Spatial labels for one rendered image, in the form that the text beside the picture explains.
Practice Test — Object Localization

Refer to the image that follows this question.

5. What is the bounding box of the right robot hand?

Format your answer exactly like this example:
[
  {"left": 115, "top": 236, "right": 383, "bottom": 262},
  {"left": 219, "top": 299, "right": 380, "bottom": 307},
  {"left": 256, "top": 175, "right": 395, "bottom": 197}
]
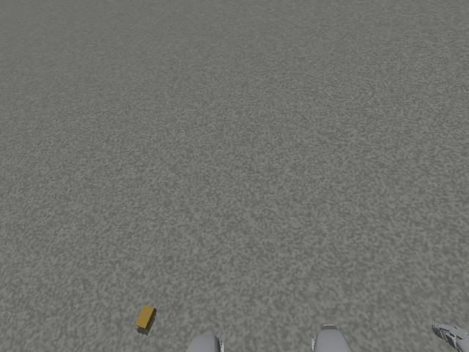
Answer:
[{"left": 432, "top": 323, "right": 469, "bottom": 352}]

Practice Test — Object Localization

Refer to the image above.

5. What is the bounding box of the small box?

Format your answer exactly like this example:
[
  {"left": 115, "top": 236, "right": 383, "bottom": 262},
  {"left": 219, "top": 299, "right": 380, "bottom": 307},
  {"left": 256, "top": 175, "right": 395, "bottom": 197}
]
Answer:
[{"left": 135, "top": 305, "right": 156, "bottom": 330}]

